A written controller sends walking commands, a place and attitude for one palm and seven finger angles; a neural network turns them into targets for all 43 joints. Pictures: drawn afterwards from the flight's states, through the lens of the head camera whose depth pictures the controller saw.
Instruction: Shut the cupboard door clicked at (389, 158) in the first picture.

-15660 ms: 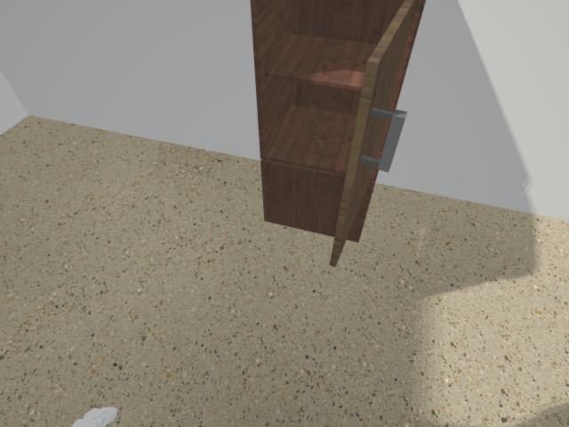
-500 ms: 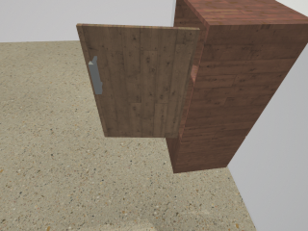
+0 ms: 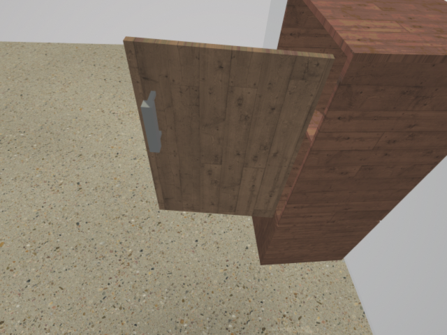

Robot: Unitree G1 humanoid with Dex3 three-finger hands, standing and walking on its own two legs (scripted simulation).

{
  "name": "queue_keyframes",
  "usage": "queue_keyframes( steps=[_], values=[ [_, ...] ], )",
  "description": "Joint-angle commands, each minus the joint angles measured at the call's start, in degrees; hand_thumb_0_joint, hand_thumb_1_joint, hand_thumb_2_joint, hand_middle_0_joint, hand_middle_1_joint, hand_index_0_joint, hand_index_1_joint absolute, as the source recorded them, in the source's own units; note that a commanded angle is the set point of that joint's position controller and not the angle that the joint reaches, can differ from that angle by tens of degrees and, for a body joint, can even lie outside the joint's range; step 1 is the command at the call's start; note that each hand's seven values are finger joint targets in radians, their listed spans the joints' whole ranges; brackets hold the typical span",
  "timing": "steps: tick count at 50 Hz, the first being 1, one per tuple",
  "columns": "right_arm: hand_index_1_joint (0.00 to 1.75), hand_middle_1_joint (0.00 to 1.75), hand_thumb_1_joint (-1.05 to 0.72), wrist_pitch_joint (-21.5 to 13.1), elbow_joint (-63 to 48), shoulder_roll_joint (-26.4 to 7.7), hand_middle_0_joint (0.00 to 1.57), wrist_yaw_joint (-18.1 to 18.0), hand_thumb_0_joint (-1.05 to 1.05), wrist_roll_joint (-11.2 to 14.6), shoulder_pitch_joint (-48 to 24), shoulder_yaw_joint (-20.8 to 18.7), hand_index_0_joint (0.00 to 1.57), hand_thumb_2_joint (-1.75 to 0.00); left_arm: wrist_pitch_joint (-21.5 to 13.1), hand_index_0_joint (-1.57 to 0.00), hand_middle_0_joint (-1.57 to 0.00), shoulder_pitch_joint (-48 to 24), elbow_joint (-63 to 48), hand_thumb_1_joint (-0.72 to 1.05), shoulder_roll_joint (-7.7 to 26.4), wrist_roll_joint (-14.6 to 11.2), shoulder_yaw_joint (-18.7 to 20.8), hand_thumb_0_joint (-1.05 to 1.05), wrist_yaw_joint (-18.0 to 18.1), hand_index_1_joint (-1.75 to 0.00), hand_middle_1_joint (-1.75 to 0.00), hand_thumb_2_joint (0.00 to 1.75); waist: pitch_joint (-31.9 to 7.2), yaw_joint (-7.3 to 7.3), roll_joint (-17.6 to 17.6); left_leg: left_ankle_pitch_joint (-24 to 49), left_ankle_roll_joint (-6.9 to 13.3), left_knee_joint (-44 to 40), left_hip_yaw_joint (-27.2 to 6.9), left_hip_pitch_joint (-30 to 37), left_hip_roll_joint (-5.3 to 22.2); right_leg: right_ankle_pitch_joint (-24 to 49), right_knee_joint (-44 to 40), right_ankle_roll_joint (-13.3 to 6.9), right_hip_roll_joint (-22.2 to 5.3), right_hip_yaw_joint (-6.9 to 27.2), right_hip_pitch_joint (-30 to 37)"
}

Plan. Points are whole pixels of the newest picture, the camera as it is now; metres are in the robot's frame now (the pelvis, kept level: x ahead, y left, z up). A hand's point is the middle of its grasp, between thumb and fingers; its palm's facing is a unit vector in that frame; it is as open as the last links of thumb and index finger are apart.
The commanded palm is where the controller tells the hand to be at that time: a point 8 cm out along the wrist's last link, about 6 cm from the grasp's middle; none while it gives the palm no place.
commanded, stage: shuffle to correct the standing spot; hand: left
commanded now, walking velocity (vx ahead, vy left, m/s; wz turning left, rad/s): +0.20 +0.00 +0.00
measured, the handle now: (154, 122) +0.53 +0.21 +0.07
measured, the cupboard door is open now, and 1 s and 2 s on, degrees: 82 82 82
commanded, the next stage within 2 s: come to a stop and stand still in 0.16 s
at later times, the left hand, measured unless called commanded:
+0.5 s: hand out of the picture +0.09 +0.16 -0.18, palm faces +0.06 -0.99 -0.12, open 7.3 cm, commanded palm none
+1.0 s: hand out of the picture +0.12 +0.17 -0.16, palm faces -0.01 -0.97 -0.24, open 7.3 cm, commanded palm none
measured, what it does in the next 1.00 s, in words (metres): steps on the spot: right foot, then left foot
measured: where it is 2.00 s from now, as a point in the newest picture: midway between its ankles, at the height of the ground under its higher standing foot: outside the picture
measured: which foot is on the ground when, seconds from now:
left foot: down 0.00-0.18, up 0.20-0.46, down 0.48-1.00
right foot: up 0.00-0.16, down 0.18-0.52, up 0.54-0.74, down 0.76-1.00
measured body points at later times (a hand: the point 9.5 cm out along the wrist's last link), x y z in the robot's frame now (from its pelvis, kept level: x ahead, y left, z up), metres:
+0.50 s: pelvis +0.11 +0.01 +0.00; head +0.12 +0.02 +0.45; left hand +0.09 +0.21 -0.16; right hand +0.14 -0.23 -0.14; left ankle +0.18 +0.12 -0.73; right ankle +0.07 -0.12 -0.73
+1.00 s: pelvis +0.07 -0.01 +0.00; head +0.07 -0.02 +0.45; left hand +0.12 +0.22 -0.14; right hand +0.11 -0.24 -0.15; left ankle +0.13 +0.10 -0.73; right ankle +0.05 -0.11 -0.73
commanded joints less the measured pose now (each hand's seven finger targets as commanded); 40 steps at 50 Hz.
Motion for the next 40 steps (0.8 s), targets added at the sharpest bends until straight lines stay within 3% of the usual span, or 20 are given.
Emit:
queue_keyframes(
  steps=[1,5,7,8,9,10,11,15,19,21,23,24,27,30,34,36,37,38,39,40],
  values=[
    [0.3,0.3,-0.9,-0.5,0.1,-6.6,0.2,-0.9,0.0,0.1,4.2,-1.3,0.2,-0.9,-1.6,-0.2,-0.2,0.3,-4.5,0.9,0.3,0.0,0.2,0.0,-0.8,-0.3,-0.3,0.9,-0.3,0.18,11.8,-6.1,8.8,-22.0,-13.2,2.0,13.4,6.6,2.4,0.2,-2.6,0.3,-7.6],
    [0.3,0.3,-0.9,0.3,0.7,-8.1,0.2,-0.8,0.0,0.1,3.9,-1.9,0.2,-0.9,-1.5,-0.2,-0.2,1.2,-4.2,0.9,-0.9,0.1,-0.6,0.0,-0.6,-0.3,-0.3,0.9,-1.7,0.8,10.2,-7.4,8.7,-17.8,-9.2,-0.5,11.5,7.9,-17.0,1.0,0.9,-3.5,5.4],
    [0.3,0.3,-0.9,1.0,1.0,-6.5,0.2,-0.5,0.0,0.4,4.0,-1.7,0.2,-0.9,-2.1,-0.2,-0.2,4.7,-2.9,0.9,0.9,0.2,-0.3,0.0,-0.2,-0.3,-0.3,0.9,-1.7,2.62,3.5,-13.4,5.6,-10.5,-7.4,-5.7,7.8,13.0,-27.7,1.1,2.4,-3.7,15.6],
    [0.3,0.3,-0.9,1.1,0.6,-4.5,0.2,-0.2,0.0,0.8,3.2,-1.3,0.2,-0.9,-2.6,-0.2,-0.2,7.3,-2.4,0.9,4.1,0.4,0.4,0.0,0.2,-0.3,-0.3,0.9,-0.4,4.42,-3.5,-17.9,2.7,-0.2,-3.0,-13.2,2.8,4.8,-34.8,-0.6,-3.7,6.2,20.5],
    [0.3,0.3,-0.9,1.2,-1.5,-1.6,0.2,0.3,0.0,1.0,2.1,-0.9,0.2,-0.9,-2.7,-0.2,-0.2,9.7,-2.5,0.9,10.0,0.5,1.8,0.0,0.7,-0.3,-0.3,0.9,1.7,5.29,-15.3,-21.5,-0.1,14.0,2.8,-23.3,-3.2,-4.5,-45.9,-6.7,-17.3,27.1,22.5],
    [0.3,0.3,-0.9,1.3,-3.0,-3.7,0.2,0.5,0.0,0.3,-1.4,-1.4,0.2,-0.9,-2.2,-0.2,-0.2,10.6,-3.0,0.9,11.3,-0.1,2.2,0.0,0.6,-0.3,-0.3,0.9,2.4,5.85,-7.0,-20.5,0.4,23.9,-2.8,-22.9,-1.3,-9.8,-50.5,-11.1,-21.3,32.9,17.2],
    [0.3,0.3,-0.9,1.3,-2.4,-3.9,0.2,0.7,0.0,0.2,-1.2,-1.7,0.2,-0.9,-3.1,-0.2,-0.2,7.4,-3.0,0.9,10.6,-0.1,2.0,0.0,0.8,-0.3,-0.3,0.9,3.5,3.3,-10.4,-15.5,0.3,29.0,-4.4,-24.7,-0.5,-4.8,-50.4,-11.0,-19.5,33.3,16.2],
    [0.3,0.3,-0.9,1.9,1.3,-1.9,0.2,0.8,0.0,0.6,3.5,-1.1,0.2,-0.9,-3.8,-0.2,-0.2,-0.9,-4.6,0.9,5.1,-0.1,0.3,0.0,1.3,-0.3,-0.3,0.9,3.1,-1.65,-4.9,-5.5,-1.7,22.5,-2.7,-13.4,1.3,28.2,-44.7,-7.7,-12.0,9.5,10.2],
    [0.3,0.3,-0.9,2.3,2.8,0.7,0.2,-0.3,0.0,1.4,4.8,0.3,0.2,-0.9,-2.3,-0.2,-0.2,-1.4,-3.6,0.9,6.5,-0.3,0.2,0.0,1.8,-0.3,-0.3,0.9,-0.1,-0.91,-5.5,-0.5,-3.1,2.6,-0.1,1.2,-2.0,41.1,-38.1,-5.7,-8.6,3.5,10.0],
    [0.3,0.3,-0.9,2.3,3.4,-0.7,0.2,-0.9,0.0,1.6,5.7,0.1,0.2,-0.9,-1.3,-0.2,-0.2,-1.3,-2.7,0.9,6.2,-0.8,0.0,0.0,2.0,-0.3,-0.3,0.9,-0.9,-1.49,-4.3,8.1,-3.1,-7.1,-1.3,8.5,-1.3,35.5,-33.6,-3.3,-6.8,3.3,8.2],
    [0.3,0.3,-0.9,1.9,2.5,-5.2,0.2,-1.6,0.0,1.5,6.3,-0.8,0.2,-0.9,0.0,-0.2,-0.2,1.0,-3.3,0.9,3.8,-1.0,-0.2,0.0,2.4,-0.3,-0.3,0.9,-1.7,-0.21,6.9,31.2,0.7,-8.6,-8.8,12.1,7.5,20.4,-28.2,0.4,-2.6,2.4,4.9],
    [0.3,0.3,-0.9,2.4,1.9,-7.4,0.2,-1.9,0.0,1.2,6.1,-1.2,0.2,-0.9,0.7,-0.2,-0.2,3.2,-3.3,0.9,2.2,-0.9,-0.4,0.0,2.9,-0.3,-0.3,0.9,-2.0,0.27,10.3,35.1,3.9,-9.8,-12.6,10.1,12.4,7.8,-26.5,1.4,-0.3,1.3,5.8],
    [0.3,0.3,-0.9,2.8,1.6,-7.1,0.2,-3.0,0.0,1.1,2.4,-1.4,0.2,-0.9,1.9,-0.2,-0.2,2.9,-2.4,0.9,2.2,-0.9,-0.5,0.0,2.6,-0.3,-0.3,0.9,-3.4,0.39,19.9,33.8,9.0,-15.5,-16.9,7.4,15.4,-4.5,-12.2,2.0,1.3,0.9,5.5],
    [0.3,0.3,-0.9,3.6,0.5,-7.7,0.2,-3.0,0.0,0.7,0.4,-2.4,0.2,-0.9,2.2,-0.2,-0.2,0.8,-2.8,0.9,1.9,-0.8,-0.3,0.0,2.2,-0.3,-0.3,0.9,-7.0,-0.34,11.4,30.9,10.5,-12.9,-14.6,9.9,14.7,-3.3,-8.4,2.1,1.3,2.1,2.7],
    [0.3,0.3,-0.9,4.1,0.2,-8.4,0.2,-2.6,0.0,0.5,0.7,-3.3,0.2,-0.9,2.2,-0.2,-0.2,0.0,-3.9,0.9,0.9,-0.5,-0.4,0.0,1.8,-0.3,-0.3,0.9,-8.1,-1.0,10.9,21.8,9.3,-12.8,-13.3,9.0,13.6,0.3,-16.8,2.0,1.7,0.4,5.1],
    [0.3,0.3,-0.9,4.4,-0.1,-7.5,0.2,-2.2,0.0,0.8,-0.2,-3.3,0.2,-0.9,1.7,-0.2,-0.2,3.0,-3.0,0.9,1.1,-0.3,-0.4,0.0,1.9,-0.3,-0.3,0.9,-8.1,0.3,8.9,8.3,5.9,-11.2,-10.9,4.8,10.2,9.1,-28.7,1.7,1.9,-0.2,11.4],
    [0.3,0.3,-0.9,4.5,-0.3,-5.3,0.2,-1.9,0.0,1.0,-0.4,-3.0,0.2,-0.9,1.3,-0.2,-0.2,3.2,-2.9,0.9,2.5,0.0,-0.3,0.0,2.1,-0.3,-0.3,0.9,-5.7,0.44,4.8,-0.1,3.3,-9.2,-9.7,0.5,7.0,11.4,-35.9,0.8,-0.2,4.1,13.3],
    [0.3,0.3,-0.9,4.9,-1.1,-3.0,0.2,-1.5,0.0,1.5,-1.0,-2.4,0.2,-0.9,1.0,-0.2,-0.2,1.4,-3.6,0.9,5.1,0.1,-0.3,0.0,2.1,-0.3,-0.3,0.9,-2.6,-0.55,-2.5,-7.0,-0.1,-5.8,-5.7,-1.5,2.4,8.4,-40.1,-1.7,-6.8,11.6,9.4],
    [0.3,0.3,-0.9,4.5,-5.1,-8.4,0.2,-1.1,0.0,1.3,-4.0,-3.1,0.2,-0.9,1.6,-0.2,-0.2,0.1,-6.8,0.9,8.1,1.2,-1.1,0.0,3.6,-0.3,-0.3,0.9,-0.8,-0.55,-0.3,-4.7,-3.3,5.1,-1.2,5.3,0.0,12.3,-42.5,-3.2,-7.6,16.7,0.2],
    [0.3,0.3,-0.9,5.1,-4.6,-4.9,0.2,-0.1,0.0,0.8,-1.0,-2.6,0.2,-0.9,0.5,-0.2,-0.2,-7.7,-9.5,0.9,9.9,0.2,-0.6,0.0,3.7,-0.3,-0.3,0.9,-0.5,-4.45,-3.1,-6.6,-2.2,9.4,-2.3,2.4,0.0,-0.5,-42.6,-3.8,-7.7,12.6,-2.1]
  ],
)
